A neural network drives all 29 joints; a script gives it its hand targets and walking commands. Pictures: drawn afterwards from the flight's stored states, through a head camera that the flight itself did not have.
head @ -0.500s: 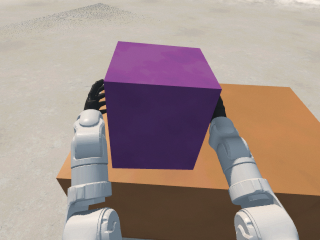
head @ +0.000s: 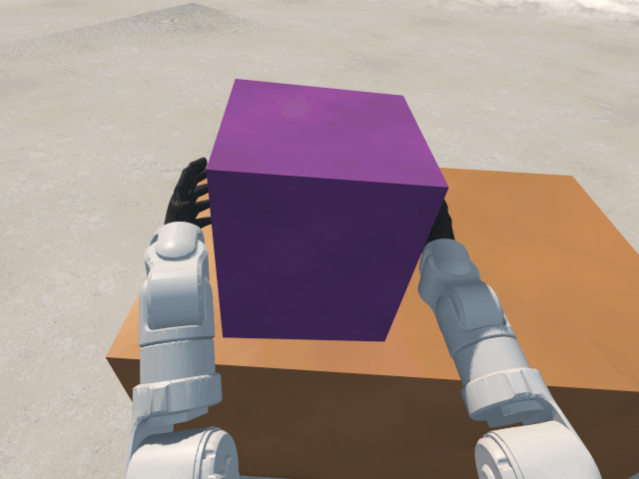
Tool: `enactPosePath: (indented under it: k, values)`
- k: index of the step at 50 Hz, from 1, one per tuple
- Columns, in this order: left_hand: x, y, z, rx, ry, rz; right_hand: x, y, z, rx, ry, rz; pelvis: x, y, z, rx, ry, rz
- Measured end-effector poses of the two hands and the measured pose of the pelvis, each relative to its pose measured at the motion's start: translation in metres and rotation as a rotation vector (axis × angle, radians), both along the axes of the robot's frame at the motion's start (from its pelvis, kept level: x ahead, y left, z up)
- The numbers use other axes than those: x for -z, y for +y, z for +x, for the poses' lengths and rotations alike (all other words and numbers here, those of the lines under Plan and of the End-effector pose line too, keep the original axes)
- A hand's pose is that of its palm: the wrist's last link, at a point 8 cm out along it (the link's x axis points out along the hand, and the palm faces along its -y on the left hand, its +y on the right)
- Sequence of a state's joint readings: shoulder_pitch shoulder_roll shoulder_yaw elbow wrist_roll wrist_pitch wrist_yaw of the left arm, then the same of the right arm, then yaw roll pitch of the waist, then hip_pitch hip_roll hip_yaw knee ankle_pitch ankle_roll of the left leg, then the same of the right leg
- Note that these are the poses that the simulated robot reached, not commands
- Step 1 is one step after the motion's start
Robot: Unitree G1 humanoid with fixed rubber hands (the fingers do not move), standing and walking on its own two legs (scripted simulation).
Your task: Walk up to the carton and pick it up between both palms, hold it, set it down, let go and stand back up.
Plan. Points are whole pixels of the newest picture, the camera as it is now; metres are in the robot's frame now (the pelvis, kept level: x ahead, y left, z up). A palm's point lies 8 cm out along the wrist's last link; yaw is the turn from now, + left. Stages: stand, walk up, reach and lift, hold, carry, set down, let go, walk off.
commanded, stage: hold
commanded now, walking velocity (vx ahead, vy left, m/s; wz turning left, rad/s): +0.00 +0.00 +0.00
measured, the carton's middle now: (313, 216) +0.39 +0.00 +0.18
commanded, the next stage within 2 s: none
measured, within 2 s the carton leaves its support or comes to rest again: neither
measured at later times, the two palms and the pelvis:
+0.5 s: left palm (182, 227) +0.36 +0.15 +0.19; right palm (430, 237) +0.35 -0.15 +0.16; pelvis +0.00 +0.00 +0.00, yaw +0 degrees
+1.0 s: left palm (184, 229) +0.36 +0.15 +0.18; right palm (428, 240) +0.35 -0.15 +0.16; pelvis +0.00 +0.00 +0.00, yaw +0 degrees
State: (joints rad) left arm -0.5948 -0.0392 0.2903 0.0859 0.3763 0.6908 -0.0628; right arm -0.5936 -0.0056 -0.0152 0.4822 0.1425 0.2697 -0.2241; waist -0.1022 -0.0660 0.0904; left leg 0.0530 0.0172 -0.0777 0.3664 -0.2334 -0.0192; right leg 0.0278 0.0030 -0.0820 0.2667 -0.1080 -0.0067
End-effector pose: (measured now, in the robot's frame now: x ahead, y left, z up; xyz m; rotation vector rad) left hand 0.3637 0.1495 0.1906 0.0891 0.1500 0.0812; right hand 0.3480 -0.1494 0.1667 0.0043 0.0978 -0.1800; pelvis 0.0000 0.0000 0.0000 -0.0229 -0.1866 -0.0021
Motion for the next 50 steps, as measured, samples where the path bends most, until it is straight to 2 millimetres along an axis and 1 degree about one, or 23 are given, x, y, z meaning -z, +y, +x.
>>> enactPosePath:
  k: [10, 18, 31, 50]
  values:
    - [0.003, 0.0, 0.002, -0.014, 0.016, 0.01, 0.005, 0.0, 0.005, -0.011, 0.013, 0.0, -0.001, 0.001, 0.0, 0.006, 0.005, 0.003]
    - [0.003, 0.003, -0.003, -0.02, 0.002, -0.008, 0.003, 0.003, 0.002, -0.016, -0.001, -0.011, 0.0, 0.0, 0.0, 0.002, 0.001, 0.001]
    - [0.0, 0.001, 0.001, -0.011, 0.006, -0.001, 0.0, 0.001, 0.004, -0.006, 0.002, -0.009, 0.0, -0.002, -0.001, 0.001, 0.0, 0.002]
    - [0.008, 0.002, 0.001, -0.023, 0.028, 0.009, 0.011, 0.002, 0.007, -0.019, 0.023, -0.002, -0.001, -0.004, 0.001, -0.006, 0.006, 0.003]
